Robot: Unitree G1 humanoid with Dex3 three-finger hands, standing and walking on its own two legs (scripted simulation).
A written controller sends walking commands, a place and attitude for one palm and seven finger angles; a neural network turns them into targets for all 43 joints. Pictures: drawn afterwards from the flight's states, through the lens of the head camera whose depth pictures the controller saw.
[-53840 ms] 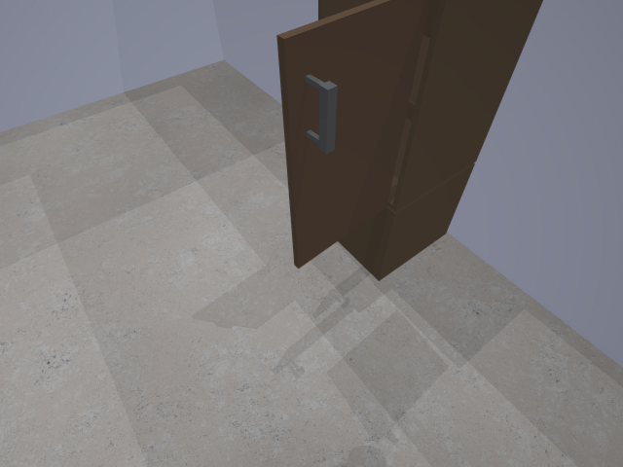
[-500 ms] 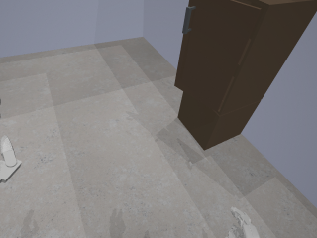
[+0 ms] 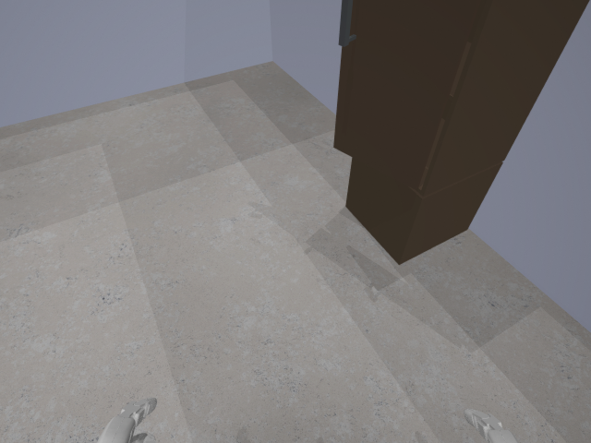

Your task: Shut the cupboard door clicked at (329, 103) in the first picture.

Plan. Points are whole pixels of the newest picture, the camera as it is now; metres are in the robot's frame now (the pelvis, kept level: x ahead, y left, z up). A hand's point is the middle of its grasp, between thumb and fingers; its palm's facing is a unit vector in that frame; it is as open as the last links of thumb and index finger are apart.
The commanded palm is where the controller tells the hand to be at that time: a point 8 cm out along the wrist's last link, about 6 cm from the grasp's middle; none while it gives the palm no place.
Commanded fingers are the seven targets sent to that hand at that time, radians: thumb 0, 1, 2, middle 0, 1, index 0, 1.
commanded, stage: let the arm hang, fingers relaxed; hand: left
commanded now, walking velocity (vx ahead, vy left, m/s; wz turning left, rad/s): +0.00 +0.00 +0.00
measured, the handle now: (350, 18) +1.12 -0.12 +0.12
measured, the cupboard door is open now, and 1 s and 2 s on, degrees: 18 18 18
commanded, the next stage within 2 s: look to check the result in 0.88 s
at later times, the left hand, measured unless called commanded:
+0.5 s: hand out of the picture +0.00 +0.20 -0.15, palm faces +0.00 -0.96 -0.28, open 7.4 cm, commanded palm none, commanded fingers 0.00 0.90 0.90 -0.20 -0.30 -0.20 -0.30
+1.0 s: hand out of the picture +0.04 +0.16 -0.16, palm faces +0.01 -0.98 -0.21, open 7.4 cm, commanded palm none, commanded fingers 0.00 0.90 0.90 -0.20 -0.30 -0.20 -0.30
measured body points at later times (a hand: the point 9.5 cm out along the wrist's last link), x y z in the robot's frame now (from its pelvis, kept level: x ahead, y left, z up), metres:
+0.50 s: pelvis +0.01 -0.02 +0.01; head +0.02 -0.03 +0.46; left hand +0.00 +0.25 -0.13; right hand +0.00 -0.26 -0.15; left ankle +0.06 +0.09 -0.73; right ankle +0.01 -0.14 -0.73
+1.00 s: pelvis +0.03 -0.02 +0.02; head +0.04 -0.03 +0.46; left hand +0.04 +0.21 -0.14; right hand +0.04 -0.25 -0.15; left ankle +0.06 +0.09 -0.73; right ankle +0.01 -0.14 -0.73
